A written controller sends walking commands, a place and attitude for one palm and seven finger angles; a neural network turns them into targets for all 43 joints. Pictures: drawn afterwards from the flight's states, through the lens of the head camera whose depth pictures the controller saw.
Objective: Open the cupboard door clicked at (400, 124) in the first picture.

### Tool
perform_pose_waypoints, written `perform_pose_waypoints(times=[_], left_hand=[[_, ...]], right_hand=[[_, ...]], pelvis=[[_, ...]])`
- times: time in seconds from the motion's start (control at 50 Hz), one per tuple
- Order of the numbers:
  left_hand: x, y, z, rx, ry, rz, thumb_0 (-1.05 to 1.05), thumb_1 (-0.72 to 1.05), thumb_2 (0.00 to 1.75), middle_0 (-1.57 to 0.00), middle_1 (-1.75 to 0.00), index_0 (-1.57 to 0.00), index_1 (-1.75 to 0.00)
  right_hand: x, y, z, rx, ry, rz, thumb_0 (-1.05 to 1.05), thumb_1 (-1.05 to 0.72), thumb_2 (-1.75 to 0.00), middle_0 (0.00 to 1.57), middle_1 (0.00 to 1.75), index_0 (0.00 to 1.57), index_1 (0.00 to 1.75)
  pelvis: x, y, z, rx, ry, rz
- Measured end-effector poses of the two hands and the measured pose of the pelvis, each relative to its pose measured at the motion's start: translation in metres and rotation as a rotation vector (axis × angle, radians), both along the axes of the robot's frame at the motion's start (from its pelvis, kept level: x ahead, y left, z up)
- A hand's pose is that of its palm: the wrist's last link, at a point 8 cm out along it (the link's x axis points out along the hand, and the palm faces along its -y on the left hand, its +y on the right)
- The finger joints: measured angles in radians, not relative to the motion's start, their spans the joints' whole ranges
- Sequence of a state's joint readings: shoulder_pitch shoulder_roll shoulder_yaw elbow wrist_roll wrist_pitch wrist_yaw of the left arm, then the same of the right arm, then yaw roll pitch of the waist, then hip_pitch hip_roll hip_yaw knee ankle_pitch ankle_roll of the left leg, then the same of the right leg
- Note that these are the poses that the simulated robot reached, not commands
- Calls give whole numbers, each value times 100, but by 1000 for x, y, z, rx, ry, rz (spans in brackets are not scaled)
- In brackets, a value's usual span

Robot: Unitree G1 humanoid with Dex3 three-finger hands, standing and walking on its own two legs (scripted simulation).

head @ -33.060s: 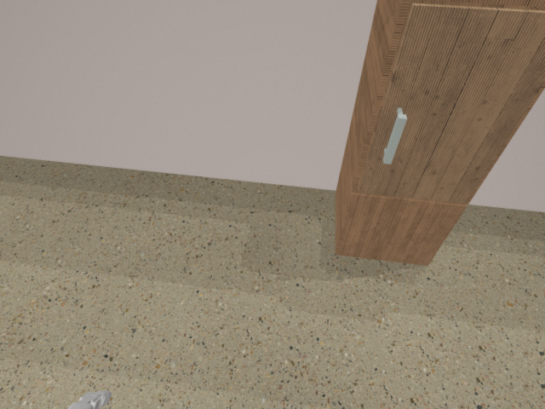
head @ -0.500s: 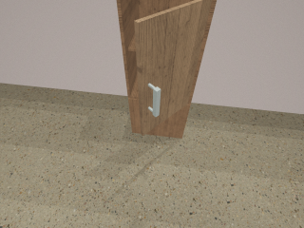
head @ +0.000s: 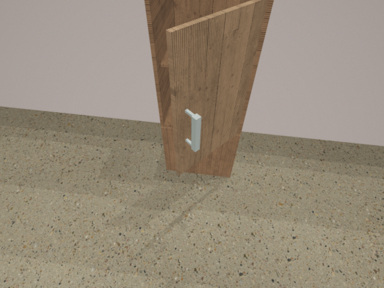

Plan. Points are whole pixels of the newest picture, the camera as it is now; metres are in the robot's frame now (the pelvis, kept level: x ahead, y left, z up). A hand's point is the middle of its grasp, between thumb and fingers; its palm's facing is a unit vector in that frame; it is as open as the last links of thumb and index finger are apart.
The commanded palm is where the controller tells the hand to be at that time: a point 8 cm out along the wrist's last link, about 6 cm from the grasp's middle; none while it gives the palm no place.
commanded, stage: walk to a spot facing it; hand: left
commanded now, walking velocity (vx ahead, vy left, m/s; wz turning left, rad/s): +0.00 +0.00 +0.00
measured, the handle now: (191, 130) +0.60 +0.04 -0.09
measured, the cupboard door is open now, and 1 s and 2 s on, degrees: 49 49 49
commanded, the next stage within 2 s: none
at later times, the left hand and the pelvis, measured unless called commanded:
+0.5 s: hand out of the picture +0.04 +0.18 -0.18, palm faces -0.09 -0.96 -0.25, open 7.4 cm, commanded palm none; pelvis -0.01 -0.01 -0.01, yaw -10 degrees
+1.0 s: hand out of the picture +0.09 +0.11 -0.16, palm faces -0.32 -0.91 -0.25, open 7.4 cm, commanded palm none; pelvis -0.01 -0.06 +0.00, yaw -25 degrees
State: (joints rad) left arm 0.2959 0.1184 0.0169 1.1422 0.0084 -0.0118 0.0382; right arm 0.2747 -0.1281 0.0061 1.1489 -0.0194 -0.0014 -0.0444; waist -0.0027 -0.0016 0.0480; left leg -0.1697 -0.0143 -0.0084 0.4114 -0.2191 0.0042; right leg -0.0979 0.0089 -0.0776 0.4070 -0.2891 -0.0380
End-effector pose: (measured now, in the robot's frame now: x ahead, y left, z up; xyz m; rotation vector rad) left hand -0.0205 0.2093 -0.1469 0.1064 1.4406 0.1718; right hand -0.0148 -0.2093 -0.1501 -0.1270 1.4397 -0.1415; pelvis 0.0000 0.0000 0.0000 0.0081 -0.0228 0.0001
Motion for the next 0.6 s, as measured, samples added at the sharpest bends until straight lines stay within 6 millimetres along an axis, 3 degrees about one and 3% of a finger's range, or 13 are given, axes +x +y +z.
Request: perform_pose_waypoints(times=[0.2, 0.34, 0.48, 0.6], left_hand=[[7, -1, 0, 6, 2, -3, 0, 90, 90, -20, -30, -20, -30], [17, 10, -6, 17, 26, -50, 1, 90, 90, -20, -30, -20, -30], [57, 19, -2, 67, -26, -143, 1, 90, 90, -20, -30, -20, -30], [104, 3, 11, 129, -158, -239, 1, 90, 90, -20, -30, -20, -30]], right_hand=[[3, -6, -2, -10, 2, -19, 0, -91, -90, 20, 30, 20, 30], [0, -18, -4, -48, -26, -100, 0, -91, -90, 20, 30, 20, 30], [-13, -37, -9, -71, -69, -160, 0, -91, -90, 20, 30, 20, 30], [-27, -67, -26, -45, -76, -203, 0, -91, -90, 20, 30, 20, 30]], pelvis=[[3, -4, -1, -1, 2, -21], [-1, -5, -8, -2, 7, -84], [-12, -12, -13, 24, 18, -168], [-18, -37, -21, 33, 22, -226]])
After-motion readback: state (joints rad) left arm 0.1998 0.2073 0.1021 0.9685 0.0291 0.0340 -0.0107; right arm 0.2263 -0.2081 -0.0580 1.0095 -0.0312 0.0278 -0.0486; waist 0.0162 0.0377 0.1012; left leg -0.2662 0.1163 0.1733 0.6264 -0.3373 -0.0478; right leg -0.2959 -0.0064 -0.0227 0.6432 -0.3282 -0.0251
